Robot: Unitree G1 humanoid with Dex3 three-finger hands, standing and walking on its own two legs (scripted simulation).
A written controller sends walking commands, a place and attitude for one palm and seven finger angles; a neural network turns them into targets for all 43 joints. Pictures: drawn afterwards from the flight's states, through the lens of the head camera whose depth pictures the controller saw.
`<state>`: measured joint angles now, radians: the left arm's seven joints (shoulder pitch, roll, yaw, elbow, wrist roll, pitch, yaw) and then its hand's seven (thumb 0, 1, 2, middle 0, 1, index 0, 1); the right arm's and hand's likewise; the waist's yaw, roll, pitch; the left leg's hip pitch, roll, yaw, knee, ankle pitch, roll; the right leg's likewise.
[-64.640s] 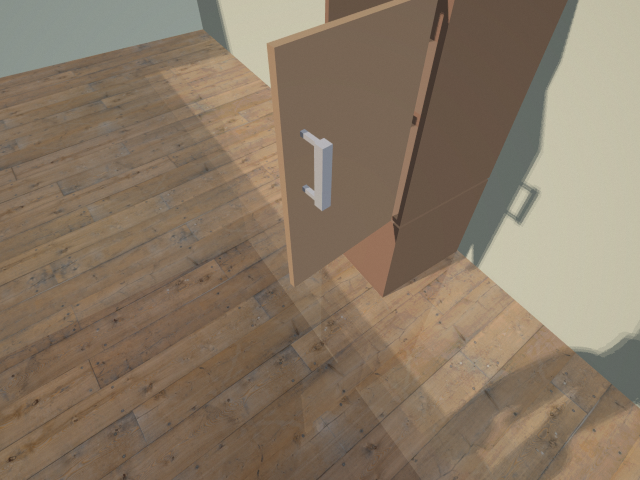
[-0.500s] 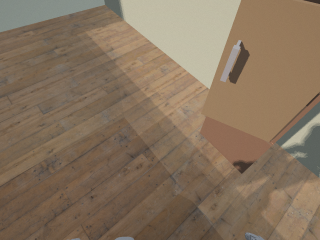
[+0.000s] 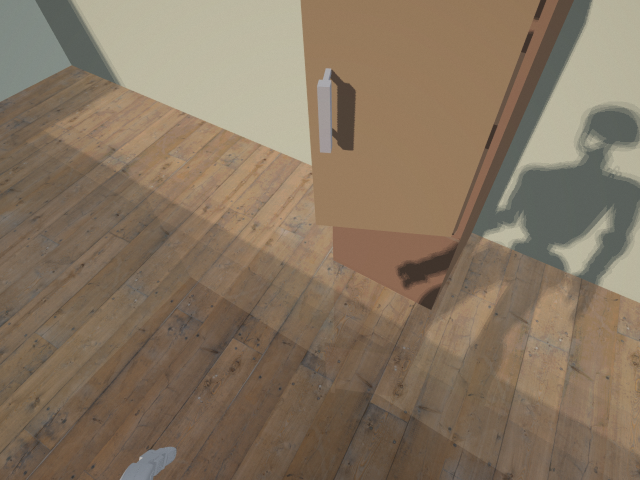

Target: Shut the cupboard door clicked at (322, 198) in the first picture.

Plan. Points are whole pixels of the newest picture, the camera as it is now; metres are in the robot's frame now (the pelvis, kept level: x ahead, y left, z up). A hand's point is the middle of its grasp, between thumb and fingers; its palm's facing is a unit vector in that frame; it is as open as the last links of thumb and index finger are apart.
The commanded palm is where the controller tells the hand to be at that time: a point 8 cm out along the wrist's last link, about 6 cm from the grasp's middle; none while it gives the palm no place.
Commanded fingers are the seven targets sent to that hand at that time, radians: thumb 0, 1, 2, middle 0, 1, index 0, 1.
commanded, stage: turn to face it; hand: left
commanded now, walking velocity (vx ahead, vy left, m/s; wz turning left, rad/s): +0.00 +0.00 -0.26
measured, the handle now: (326, 111) +0.72 +0.01 +0.04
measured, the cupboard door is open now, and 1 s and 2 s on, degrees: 25 25 25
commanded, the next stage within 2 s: take the last steps up to it in 0.06 s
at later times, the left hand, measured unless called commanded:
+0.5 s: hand out of the picture +0.13 +0.20 -0.16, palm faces -0.11 -0.98 -0.14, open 7.4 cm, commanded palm none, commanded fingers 0.00 0.90 0.90 -0.20 -0.30 -0.20 -0.30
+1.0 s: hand (292, 365) +0.31 +0.07 -0.15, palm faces -0.17 -0.96 -0.21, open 7.2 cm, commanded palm none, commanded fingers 0.00 0.90 0.90 -0.20 -0.30 -0.20 -0.30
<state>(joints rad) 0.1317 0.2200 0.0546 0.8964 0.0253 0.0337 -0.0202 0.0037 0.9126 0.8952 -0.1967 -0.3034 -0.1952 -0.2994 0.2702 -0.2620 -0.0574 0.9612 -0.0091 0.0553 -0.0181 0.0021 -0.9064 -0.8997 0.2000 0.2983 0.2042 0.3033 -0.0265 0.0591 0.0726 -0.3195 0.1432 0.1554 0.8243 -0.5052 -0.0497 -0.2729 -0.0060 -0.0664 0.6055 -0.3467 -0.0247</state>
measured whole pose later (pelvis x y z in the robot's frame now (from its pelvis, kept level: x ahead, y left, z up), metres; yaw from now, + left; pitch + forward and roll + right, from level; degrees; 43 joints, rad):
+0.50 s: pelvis +0.06 +0.02 +0.02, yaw -7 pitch +1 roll -2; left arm 0.24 0.24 0.08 1.00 0.04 0.05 -0.05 0.01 0.91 0.90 -0.20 -0.30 -0.20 -0.30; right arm 0.35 -0.16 -0.01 0.98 -0.03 -0.04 -0.03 0.00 -0.91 -0.90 0.20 0.30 0.20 0.30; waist -0.02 -0.05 0.00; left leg -0.16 0.07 0.11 0.44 -0.30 0.00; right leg -0.49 0.00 -0.01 1.10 -0.32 0.00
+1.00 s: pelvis +0.20 -0.10 +0.02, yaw -10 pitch +1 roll +0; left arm 0.17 0.17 0.04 1.03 0.02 -0.05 0.02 -0.01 0.94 0.89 -0.20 -0.30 -0.20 -0.30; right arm 0.28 -0.17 -0.04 1.05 -0.02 0.00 -0.01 0.00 -0.91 -0.90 0.20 0.30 0.20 0.30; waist -0.04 0.02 0.06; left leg -0.46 0.10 0.06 1.05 -0.38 -0.03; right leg -0.23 0.03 -0.14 0.42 -0.21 -0.08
